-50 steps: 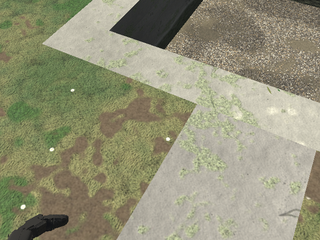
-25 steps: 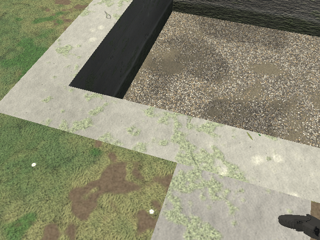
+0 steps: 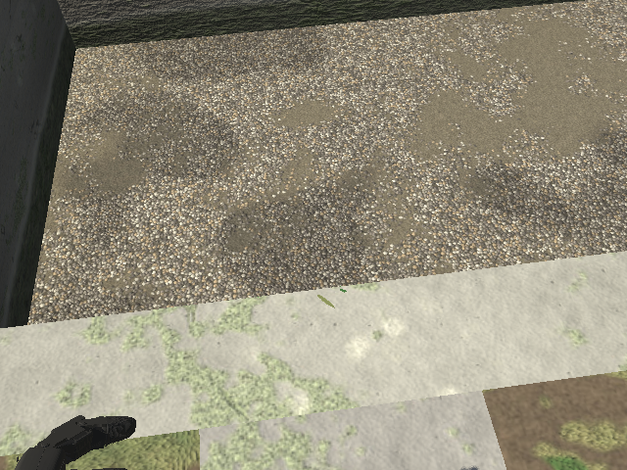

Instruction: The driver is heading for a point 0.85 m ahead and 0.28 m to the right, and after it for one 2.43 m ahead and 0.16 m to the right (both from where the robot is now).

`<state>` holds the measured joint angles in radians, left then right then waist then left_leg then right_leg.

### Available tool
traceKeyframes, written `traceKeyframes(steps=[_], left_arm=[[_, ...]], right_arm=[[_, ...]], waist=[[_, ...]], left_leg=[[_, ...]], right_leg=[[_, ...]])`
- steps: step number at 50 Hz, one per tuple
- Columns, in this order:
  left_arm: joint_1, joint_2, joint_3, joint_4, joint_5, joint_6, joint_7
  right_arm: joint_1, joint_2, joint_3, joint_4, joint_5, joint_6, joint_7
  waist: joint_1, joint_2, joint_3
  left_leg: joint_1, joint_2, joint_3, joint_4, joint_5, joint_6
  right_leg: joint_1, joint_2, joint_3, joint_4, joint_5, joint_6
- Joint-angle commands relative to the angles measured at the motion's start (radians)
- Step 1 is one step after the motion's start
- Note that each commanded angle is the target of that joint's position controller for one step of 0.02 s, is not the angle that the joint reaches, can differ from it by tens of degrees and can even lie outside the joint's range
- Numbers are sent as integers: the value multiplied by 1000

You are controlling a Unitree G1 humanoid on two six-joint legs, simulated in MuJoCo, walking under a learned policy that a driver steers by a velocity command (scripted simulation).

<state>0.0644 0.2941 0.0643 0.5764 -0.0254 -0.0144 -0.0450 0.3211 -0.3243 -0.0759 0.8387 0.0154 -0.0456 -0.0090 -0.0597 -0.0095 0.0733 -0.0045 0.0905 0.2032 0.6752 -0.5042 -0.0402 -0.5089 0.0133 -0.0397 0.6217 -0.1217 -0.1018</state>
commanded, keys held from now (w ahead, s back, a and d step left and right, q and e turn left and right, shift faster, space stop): w+e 0.64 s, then e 0.30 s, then no key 0.06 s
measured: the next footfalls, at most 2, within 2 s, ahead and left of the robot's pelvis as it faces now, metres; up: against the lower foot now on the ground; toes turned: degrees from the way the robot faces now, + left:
left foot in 0.42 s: +0.45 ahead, +0.07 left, +0.00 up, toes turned -19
right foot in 0.88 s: +0.47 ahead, -0.24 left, +0.00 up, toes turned -32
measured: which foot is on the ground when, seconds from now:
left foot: up 0.00-0.40, down 0.42-0.88, up 0.90-1.00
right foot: down 0.00-0.44, up 0.46-0.86, down 0.88-1.00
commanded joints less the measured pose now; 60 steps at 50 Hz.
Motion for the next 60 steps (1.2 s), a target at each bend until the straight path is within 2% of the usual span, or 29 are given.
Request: traceKeyframes(steps=[1, 2, 3, 4, 5, 8, 13, 17, 21, 22, 23, 24, 25, 26, 28, 30, 34, 37, 42, 43, 44, 45, 46, 47, 48, 50, 52, 54, 60], left_arm=[[367, 257, 85, -10, -4, -17, 18], [338, 200, 66, 11, 4, -33, 12], [285, 174, 57, 16, -1, -39, 10], [217, 151, 50, 7, 1, -40, 13], [180, 130, 41, -6, 13, -38, 18], [177, 129, 39, 6, 12, -40, 38], [257, 144, 40, 50, 8, -20, 75], [325, 137, 36, 79, 1, -7, 86], [292, 107, 29, 67, -4, 13, 97], [293, 49, 8, 48, 10, 13, 98], [492, -9, -14, 44, -14, 18, 94], [500, 94, 2, 54, -17, 15, 91], [343, 141, 19, 37, -24, 20, 94], [270, 150, 23, 19, -14, 27, 101], [263, 116, 25, 5, -3, 39, 97], [310, 74, 19, 28, -11, 48, 91], [207, 44, 2, 3, 8, 41, 87], [181, 22, -11, 6, 11, 42, 70], [233, 60, 11, 26, 10, 75, 41], [315, 95, 33, 58, 17, 77, 49], [372, 200, 63, 54, 21, 75, 67], [322, 257, 50, -1, 46, 70, 73], [291, 239, 46, -14, 57, 58, 53], [245, 213, 40, -9, 44, 43, 41], [211, 174, 28, 6, 29, 37, 38], [131, 108, 1, -1, 30, 34, 45], [125, 77, -14, 5, 48, 32, 54], [138, 67, -19, 20, 42, 30, 56], [145, 66, -20, 72, 35, 45, 58]], right_arm=[[-42, -93, 10, -151, -8, -68, 16], [-136, -136, -2, -182, 26, -85, 25], [-144, -121, 2, -181, 21, -93, 20], [-143, -121, -1, -169, -7, -95, 12], [-127, -125, -5, -167, -15, -89, 13], [-119, -94, 0, -163, -23, -60, 12], [-294, -22, 27, -215, -37, -59, 17], [-364, -37, 18, -253, -25, -56, 24], [-216, -80, -16, -230, -26, -65, 29], [-83, -124, -29, -223, -42, -68, 24], [46, -179, -40, -179, -41, -51, 26], [18, -130, -32, -197, 2, -41, 29], [-34, -68, -15, -214, 0, -31, 14], [-81, -57, -5, -215, -15, -18, 4], [-126, -32, 7, -206, -45, -16, -5], [-116, -6, 6, -187, -39, -28, -2], [-102, -62, -21, -156, -37, -42, 3], [-157, -93, -29, -161, -32, -14, -8], [-184, -111, -31, -160, 13, 32, -11], [-166, -89, -25, -153, 15, 35, -9], [-139, -62, -12, -162, -5, 34, -7], [-73, 5, 13, -181, -44, 37, -7], [-74, -52, 0, -189, 3, 49, -9], [-146, -83, -6, -201, 22, 59, -22], [-169, -82, -9, -198, 6, 67, -41], [-150, -79, -11, -174, -19, 83, -57], [-125, -60, -7, -168, -14, 87, -54], [-145, -30, 6, -176, -13, 93, -56], [-191, -15, 25, -179, -4, 103, -43]], waist=[[180, -156, -450], [187, -103, -297], [138, -42, -210], [99, -11, -157], [65, -24, -138], [40, -17, -110], [97, -58, -78], [118, -79, -73], [25, -95, -128], [-26, 1, -256], [31, 315, -458], [27, 259, -423], [-13, 160, -250], [-3, 94, -150], [50, 124, -57], [69, 139, -52], [57, 81, -44], [57, 104, -82], [82, 129, -122], [114, 63, -163], [141, -155, -173], [51, -308, -255], [83, -228, -375], [76, -139, -259], [68, -84, -178], [33, -83, -151], [20, -103, -183], [30, -95, -190], [74, -142, -121]], left_leg=[[-773, -101, -292, 716, -96, 29], [-842, -59, -293, 690, 12, 48], [-800, -18, -290, 603, 95, 57], [-738, 8, -287, 523, 143, 48], [-676, 23, -298, 484, 184, 40], [-621, 20, -269, 379, 235, -4], [-521, -67, -230, 25, 595, -22], [-459, -118, -254, -104, 591, 0], [-264, -103, -257, -207, 540, 65], [5, 55, -399, -168, 649, 126], [338, 323, -839, -215, 492, 330], [302, 362, -1025, -318, 52, 337], [176, 301, -895, -352, -74, 287], [35, 263, -768, -371, -43, 255], [-171, 172, -579, -401, 66, 230], [-230, 139, -473, -431, 111, 225], [-194, 191, -349, -427, 424, 261], [-204, 176, -193, -358, 753, 224], [-224, 180, -106, -169, 655, 133], [-248, 133, -77, -17, 616, 91], [-405, 28, -26, 319, 273, 1], [-557, -96, -144, 632, -273, -56], [-573, -102, -293, 716, -223, -55], [-639, -92, -273, 720, -142, -34], [-674, -64, -265, 681, -67, -18], [-556, -55, -269, 624, 51, -23], [-486, -75, -255, 586, 98, -31], [-460, -76, -253, 456, 98, -34], [-317, -62, -249, 89, 75, -10]], right_leg=[[937, -342, 877, -312, -344, -314], [834, -314, 734, -340, -280, -262], [693, -265, 607, -338, -180, -227], [565, -227, 521, -341, -67, -202], [476, -197, 472, -358, 10, -198], [335, -167, 393, -385, 156, -211], [209, -68, 276, -303, 246, -131], [239, -91, 383, -204, 147, -108], [295, -62, 450, -1, 105, -69], [173, 3, 372, 266, -16, -18], [-98, 147, 279, 604, -565, 52], [-233, 53, 259, 759, -509, 77], [-310, 19, 220, 829, -407, 96], [-304, -6, 172, 837, -341, 104], [-230, -49, 172, 779, -272, 99], [-180, -62, 156, 708, -266, 92], [-205, -100, 145, 489, -167, 106], [-67, -91, 81, 282, -58, 121], [205, -11, -17, 8, 1, 88], [340, 32, -28, -66, 72, 55], [469, -107, 217, -168, 428, -37], [511, -336, 582, -158, 735, -231], [452, -397, 682, -272, 396, -327], [396, -339, 637, -314, 116, -284], [353, -292, 566, -311, -24, -219], [225, -205, 443, -291, 6, -158], [224, -174, 382, -272, 130, -155], [263, -165, 358, -262, 171, -150], [226, -177, 449, -335, -231, -132]])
